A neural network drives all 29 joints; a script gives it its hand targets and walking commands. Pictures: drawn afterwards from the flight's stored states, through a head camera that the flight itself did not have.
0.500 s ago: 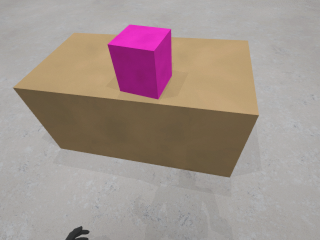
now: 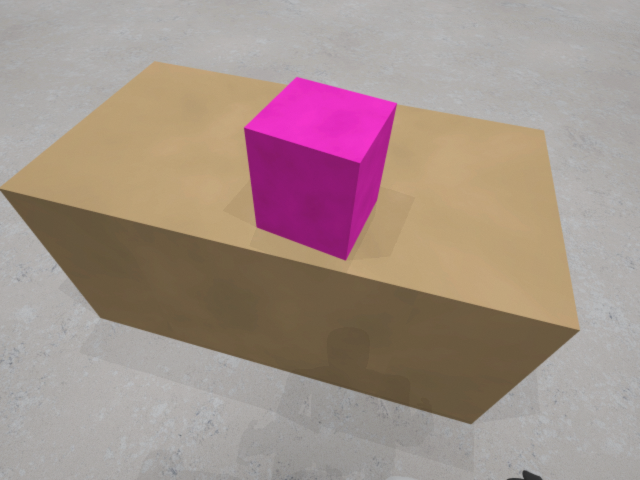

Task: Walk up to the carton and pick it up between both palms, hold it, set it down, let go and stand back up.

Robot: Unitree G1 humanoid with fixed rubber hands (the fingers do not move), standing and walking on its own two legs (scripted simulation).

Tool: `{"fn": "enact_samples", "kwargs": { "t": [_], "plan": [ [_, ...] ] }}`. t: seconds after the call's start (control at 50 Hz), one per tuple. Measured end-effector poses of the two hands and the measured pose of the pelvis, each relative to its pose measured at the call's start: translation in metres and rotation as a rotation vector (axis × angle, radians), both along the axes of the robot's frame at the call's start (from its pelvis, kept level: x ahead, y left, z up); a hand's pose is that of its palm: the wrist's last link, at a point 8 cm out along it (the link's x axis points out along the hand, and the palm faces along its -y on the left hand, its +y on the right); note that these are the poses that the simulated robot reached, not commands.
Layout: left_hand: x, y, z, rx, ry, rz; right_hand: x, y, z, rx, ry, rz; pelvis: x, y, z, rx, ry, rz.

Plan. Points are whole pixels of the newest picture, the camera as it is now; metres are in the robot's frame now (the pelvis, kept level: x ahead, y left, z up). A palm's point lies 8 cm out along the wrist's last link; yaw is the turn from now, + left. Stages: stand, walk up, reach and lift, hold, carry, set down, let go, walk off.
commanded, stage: walk up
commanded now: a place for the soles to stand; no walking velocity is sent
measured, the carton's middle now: (321, 169) +0.69 +0.03 -0.04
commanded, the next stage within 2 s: none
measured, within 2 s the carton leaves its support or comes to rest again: neither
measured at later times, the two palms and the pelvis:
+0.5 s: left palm (168, 417) +0.21 +0.22 -0.07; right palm (545, 449) +0.21 -0.30 -0.12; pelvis +0.14 -0.04 +0.01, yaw +0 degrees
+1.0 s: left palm (155, 401) +0.24 +0.25 -0.09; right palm (517, 363) +0.31 -0.27 -0.07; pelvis +0.16 -0.01 +0.01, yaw +2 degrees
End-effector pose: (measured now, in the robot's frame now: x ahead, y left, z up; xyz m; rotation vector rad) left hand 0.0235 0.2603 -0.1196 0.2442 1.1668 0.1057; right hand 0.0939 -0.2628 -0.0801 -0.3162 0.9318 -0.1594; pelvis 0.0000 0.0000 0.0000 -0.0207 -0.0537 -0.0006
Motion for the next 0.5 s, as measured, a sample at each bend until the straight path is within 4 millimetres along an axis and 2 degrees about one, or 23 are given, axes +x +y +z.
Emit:
{"fn": "enact_samples", "kwargs": {
  "t": [0.08, 0.16, 0.24, 0.3, 0.34, 0.38, 0.5],
  "plan": [
    [0.076, -0.001, 0.019, -0.008, -0.122, -0.059, -0.028, -0.014, 0.004, -0.020, 0.120, -0.076, 0.026, -0.002, 0.011, 0.005, 0.007, 0.008],
    [0.133, -0.011, 0.030, -0.008, -0.186, -0.098, -0.039, -0.024, -0.001, -0.010, 0.208, -0.124, 0.052, -0.007, 0.013, 0.017, 0.018, 0.005],
    [0.181, -0.030, 0.035, 0.001, -0.225, -0.127, -0.031, -0.033, -0.017, 0.026, 0.253, -0.147, 0.081, -0.018, 0.008, 0.035, 0.024, -0.003],
    [0.211, -0.044, 0.034, 0.033, -0.263, -0.129, -0.011, -0.041, -0.037, 0.060, 0.274, -0.139, 0.104, -0.030, -0.003, 0.037, 0.022, -0.009],
    [0.220, -0.050, 0.035, 0.054, -0.275, -0.120, 0.008, -0.041, -0.047, 0.082, 0.276, -0.117, 0.114, -0.036, -0.007, 0.027, 0.009, -0.007],
    [0.220, -0.051, 0.038, 0.069, -0.266, -0.084, 0.032, -0.038, -0.049, 0.095, 0.272, -0.083, 0.123, -0.040, -0.005, 0.046, 0.000, -0.005],
    [0.191, -0.040, 0.047, 0.109, -0.152, 0.013, 0.113, -0.033, -0.040, 0.109, 0.169, -0.005, 0.144, -0.038, 0.007, 0.052, 0.005, -0.002]
  ]
}}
